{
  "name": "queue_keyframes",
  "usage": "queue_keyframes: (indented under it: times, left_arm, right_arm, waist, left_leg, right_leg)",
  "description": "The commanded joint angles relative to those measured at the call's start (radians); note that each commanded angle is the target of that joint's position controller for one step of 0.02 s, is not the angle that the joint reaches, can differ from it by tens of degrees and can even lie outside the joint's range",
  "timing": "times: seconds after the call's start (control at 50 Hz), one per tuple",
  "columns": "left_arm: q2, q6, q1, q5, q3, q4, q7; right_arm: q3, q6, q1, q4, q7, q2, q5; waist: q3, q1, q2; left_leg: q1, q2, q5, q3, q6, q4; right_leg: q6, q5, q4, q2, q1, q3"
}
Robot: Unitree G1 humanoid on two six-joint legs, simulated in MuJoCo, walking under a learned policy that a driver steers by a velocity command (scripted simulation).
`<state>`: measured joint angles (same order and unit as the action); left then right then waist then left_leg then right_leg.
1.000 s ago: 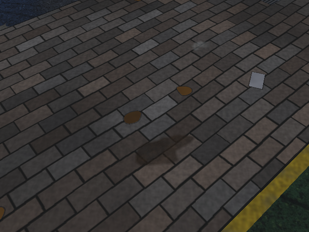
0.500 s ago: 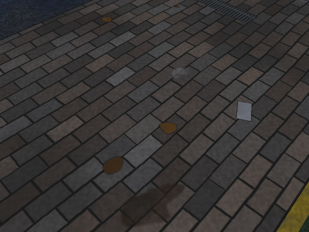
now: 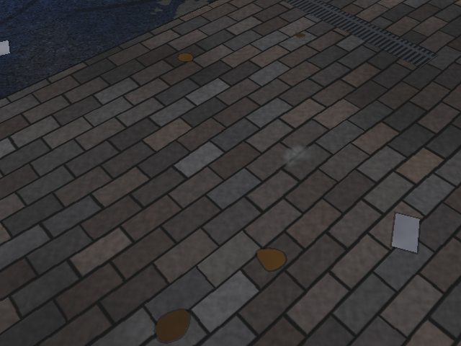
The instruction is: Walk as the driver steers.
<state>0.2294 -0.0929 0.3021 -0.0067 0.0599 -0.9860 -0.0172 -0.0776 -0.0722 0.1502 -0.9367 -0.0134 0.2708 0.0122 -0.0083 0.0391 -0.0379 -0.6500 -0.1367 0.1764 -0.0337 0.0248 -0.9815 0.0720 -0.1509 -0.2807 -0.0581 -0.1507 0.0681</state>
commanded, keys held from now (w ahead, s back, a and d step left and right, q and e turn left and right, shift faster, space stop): w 1.00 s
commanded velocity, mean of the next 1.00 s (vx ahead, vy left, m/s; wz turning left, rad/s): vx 0.50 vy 0.00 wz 0.00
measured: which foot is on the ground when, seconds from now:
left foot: up 0.00-0.26, down 0.28-0.84, up 0.86-1.00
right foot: down 0.00-0.30, up 0.32-0.82, down 0.84-1.00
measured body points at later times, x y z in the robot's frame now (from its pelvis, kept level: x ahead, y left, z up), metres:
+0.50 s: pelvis +0.28 +0.08 +0.00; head +0.30 +0.09 +0.45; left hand +0.39 +0.35 -0.14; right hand +0.33 -0.19 -0.13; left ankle +0.30 +0.16 -0.75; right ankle +0.31 -0.09 -0.67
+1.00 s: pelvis +0.57 +0.01 -0.01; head +0.60 +0.00 +0.44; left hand +0.65 +0.28 -0.13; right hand +0.63 -0.26 -0.15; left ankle +0.52 +0.17 -0.66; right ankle +0.62 -0.08 -0.75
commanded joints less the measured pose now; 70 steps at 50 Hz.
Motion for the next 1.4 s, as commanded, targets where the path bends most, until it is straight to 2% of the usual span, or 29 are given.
queue_keyframes:
  times: [0.02,0.1,0.18,0.24,0.28,0.3,0.32,0.34,0.36,0.38,0.42,0.5,0.62,0.72,0.78,0.82,0.84,0.86,0.88,0.9,0.94,0.98,1.02,1.16,1.28,1.32,1.36,1.38,1.4]
  left_arm:
    - [0.152,-0.013,-0.027,0.005,0.027,0.053,0.019]
    - [0.163,-0.008,0.045,0.017,0.028,0.025,0.025]
    - [0.173,0.011,0.101,0.024,0.036,-0.009,0.029]
    - [0.195,0.026,0.072,0.027,0.046,-0.009,0.034]
    - [0.161,0.034,0.046,0.023,0.032,0.006,0.035]
    - [0.080,0.025,0.130,0.007,0.006,0.029,0.029]
    - [0.030,0.000,0.156,0.013,-0.012,0.020,0.022]
    - [0.131,-0.021,0.076,0.039,0.013,0.036,0.016]
    - [0.154,-0.032,-0.009,0.055,0.017,0.062,0.015]
    - [0.148,-0.032,-0.050,0.047,0.020,0.069,0.022]
    - [0.125,-0.007,-0.031,0.030,0.029,0.060,0.030]
    - [0.093,0.021,-0.076,0.019,0.029,0.079,0.034]
    - [0.066,0.013,-0.273,0.017,0.018,0.134,0.017]
    - [0.071,0.004,-0.401,0.027,0.006,0.182,-0.010]
    - [0.107,-0.005,-0.364,0.030,0.015,0.188,-0.023]
    - [0.172,-0.007,-0.139,0.023,0.051,0.121,-0.018]
    - [0.240,-0.007,0.051,0.011,0.074,0.075,-0.009]
    - [0.323,0.000,0.146,0.011,0.092,0.048,-0.008]
    - [0.237,0.001,0.145,0.016,0.063,0.052,-0.010]
    - [0.194,-0.002,0.056,0.020,0.048,0.064,-0.008]
    - [0.135,-0.006,-0.091,0.005,0.028,0.095,-0.010]
    - [0.098,-0.013,-0.123,-0.006,0.017,0.090,-0.015]
    - [0.122,-0.017,-0.096,0.000,0.022,0.075,-0.008]
    - [0.161,-0.008,0.008,0.011,0.028,0.038,0.024]
    - [0.177,0.014,0.097,0.024,0.037,-0.011,0.030]
    - [0.191,0.025,0.084,0.027,0.045,-0.013,0.034]
    - [0.188,0.035,0.047,0.029,0.043,-0.003,0.034]
    - [0.152,0.037,0.046,0.022,0.027,0.010,0.033]
    - [0.047,0.023,0.155,0.012,-0.004,0.026,0.025]
  right_arm:
    - [-0.009,-0.004,-0.017,0.049,0.003,0.040,-0.008]
    - [0.005,-0.010,-0.155,0.086,0.019,0.021,0.001]
    - [0.012,-0.018,-0.239,0.126,0.041,0.033,0.009]
    - [-0.002,-0.028,-0.171,0.121,0.051,0.078,0.010]
    - [-0.046,-0.029,0.114,0.035,0.042,0.161,0.002]
    - [-0.070,-0.027,0.268,0.006,0.035,0.258,-0.018]
    - [-0.061,-0.020,0.301,-0.008,0.038,0.239,-0.002]
    - [-0.036,-0.023,0.246,0.001,0.039,0.171,0.004]
    - [-0.025,-0.025,0.164,0.024,0.035,0.132,0.000]
    - [-0.016,-0.028,0.091,0.036,0.037,0.106,-0.011]
    - [-0.001,-0.035,0.032,0.038,0.041,0.060,-0.026]
    - [-0.011,-0.041,0.085,0.011,0.026,0.106,-0.018]
    - [-0.009,-0.030,0.173,-0.019,0.005,0.118,-0.006]
    - [-0.016,-0.009,0.259,-0.063,0.002,0.130,0.003]
    - [-0.026,0.006,0.243,-0.067,-0.004,0.150,0.006]
    - [-0.022,0.015,0.201,-0.055,-0.004,0.140,0.008]
    - [-0.006,0.016,0.206,-0.034,-0.005,0.109,-0.005]
    - [0.030,-0.006,0.324,-0.026,0.007,-0.015,-0.012]
    - [0.018,-0.032,0.279,-0.037,0.013,0.044,0.002]
    - [-0.001,-0.047,0.185,-0.005,0.018,0.111,0.030]
    - [-0.008,-0.047,0.098,0.011,0.005,0.107,0.020]
    - [-0.011,-0.019,0.138,0.000,-0.001,0.070,0.011]
    - [-0.010,-0.002,0.134,0.003,-0.003,0.045,0.007]
    - [-0.003,-0.006,-0.097,0.076,0.011,0.030,-0.003]
    - [0.011,-0.018,-0.238,0.131,0.042,0.038,0.009]
    - [0.004,-0.024,-0.208,0.133,0.051,0.064,0.011]
    - [-0.026,-0.028,-0.032,0.086,0.048,0.117,0.004]
    - [-0.051,-0.030,0.155,0.035,0.039,0.176,-0.004]
    - [-0.076,-0.025,0.288,0.010,0.031,0.277,-0.019]
  waist:
    - [-0.025,-0.031,0.094]
    - [-0.054,0.014,0.094]
    - [-0.082,0.031,0.097]
    - [-0.036,-0.028,0.126]
    - [0.142,-0.158,0.098]
    - [0.308,-0.154,-0.081]
    - [0.401,-0.144,-0.256]
    - [0.304,-0.152,-0.174]
    - [0.190,-0.137,-0.120]
    - [0.108,-0.106,-0.041]
    - [0.055,-0.044,-0.050]
    - [0.002,-0.030,-0.021]
    - [-0.042,-0.082,-0.020]
    - [-0.083,-0.119,-0.020]
    - [-0.055,-0.074,-0.046]
    - [0.080,0.045,-0.048]
    - [0.224,0.106,0.029]
    - [0.359,0.058,0.279]
    - [0.387,0.082,0.253]
    - [0.242,0.068,0.210]
    - [0.081,0.010,0.095]
    - [0.053,-0.045,0.133]
    - [0.028,-0.057,0.125]
    - [-0.037,-0.005,0.100]
    - [-0.083,0.030,0.100]
    - [-0.064,-0.001,0.115]
    - [0.039,-0.101,0.120]
    - [0.169,-0.172,0.078]
    - [0.328,-0.152,-0.134]
  left_leg:
    - [-0.039,-0.017,-0.174,-0.011,-0.019,0.154]
    - [0.007,0.027,-0.288,0.030,-0.020,0.351]
    - [-0.022,0.042,-0.214,0.024,0.005,0.440]
    - [0.109,0.082,-0.104,0.052,0.045,0.476]
    - [0.523,0.103,-0.125,0.065,0.101,0.474]
    - [0.920,-0.146,-0.076,-0.290,0.225,0.470]
    - [1.064,-0.269,0.075,-0.676,0.318,0.649]
    - [0.994,-0.234,0.164,-0.615,0.271,0.678]
    - [0.861,-0.202,0.130,-0.473,0.234,0.689]
    - [0.706,-0.166,0.049,-0.366,0.216,0.723]
    - [0.528,-0.114,-0.042,-0.252,0.195,0.782]
    - [0.473,-0.102,-0.132,-0.156,0.217,0.859]
    - [0.512,-0.048,-0.184,-0.026,0.171,0.878]
    - [0.664,-0.103,-0.201,-0.023,0.166,0.824]
    - [0.737,-0.137,-0.375,-0.027,0.140,0.736]
    - [0.693,-0.074,-0.655,0.029,0.101,0.483]
    - [0.502,-0.018,-0.468,0.071,0.066,0.200]
    - [0.083,0.172,0.089,0.081,-0.009,-0.189]
    - [-0.036,0.173,0.398,-0.074,0.007,-0.322]
    - [-0.122,0.114,0.342,-0.074,0.026,-0.367]
    - [-0.063,0.023,0.176,-0.028,0.032,-0.265]
    - [0.053,-0.015,0.111,-0.036,0.029,-0.183]
    - [0.052,-0.024,0.074,-0.024,0.015,-0.116]
    - [-0.016,0.007,-0.257,0.013,-0.024,0.279]
    - [-0.022,0.042,-0.210,0.025,0.005,0.442]
    - [0.038,0.060,-0.136,0.035,0.031,0.467]
    - [0.310,0.121,-0.107,0.084,0.068,0.498]
    - [0.602,0.062,-0.125,0.021,0.108,0.463]
    - [1.015,-0.205,0.003,-0.387,0.244,0.495]
  right_leg:
    - [0.147,0.156,0.176,0.263,-0.012,-0.175]
    - [0.124,0.136,0.177,0.248,0.026,-0.120]
    - [0.117,0.165,0.115,0.307,0.164,-0.129]
    - [0.088,0.379,0.009,0.329,0.220,-0.128]
    - [0.036,0.545,-0.330,0.238,0.105,-0.053]
    - [-0.026,0.213,-0.716,0.124,-0.240,-0.001]
    - [-0.056,-0.406,-0.963,-0.006,-0.482,-0.090]
    - [-0.033,-0.405,-1.063,0.058,-0.593,-0.183]
    - [-0.015,-0.325,-1.058,0.110,-0.628,-0.155]
    - [-0.013,-0.235,-0.995,0.157,-0.594,-0.132]
    - [-0.014,-0.150,-0.895,0.206,-0.476,-0.140]
    - [-0.046,-0.037,-0.733,0.222,-0.511,-0.126]
    - [-0.068,0.251,-0.396,0.178,-0.510,-0.078]
    - [-0.048,0.206,-0.264,0.150,-0.534,-0.068]
    - [-0.008,0.097,-0.225,0.122,-0.449,-0.054]
    - [0.037,0.094,-0.200,0.058,-0.124,-0.001]
    - [0.095,0.118,-0.240,0.190,0.191,-0.148]
    - [0.259,-0.074,-0.150,0.429,0.554,-0.623]
    - [0.250,-0.163,-0.032,0.444,0.564,-0.789]
    - [0.198,-0.168,-0.021,0.412,0.445,-0.642]
    - [0.156,-0.016,0.036,0.340,0.145,-0.419]
    - [0.142,0.038,0.095,0.291,0.003,-0.318]
    - [0.157,0.076,0.137,0.283,-0.042,-0.267]
    - [0.127,0.146,0.178,0.248,0.007,-0.138]
    - [0.114,0.166,0.115,0.311,0.169,-0.128]
    - [0.096,0.266,0.060,0.335,0.214,-0.133]
    - [0.062,0.553,-0.149,0.287,0.187,-0.097]
    - [0.031,0.481,-0.388,0.228,0.046,-0.064]
    - [-0.044,0.086,-0.796,0.073,-0.361,-0.009]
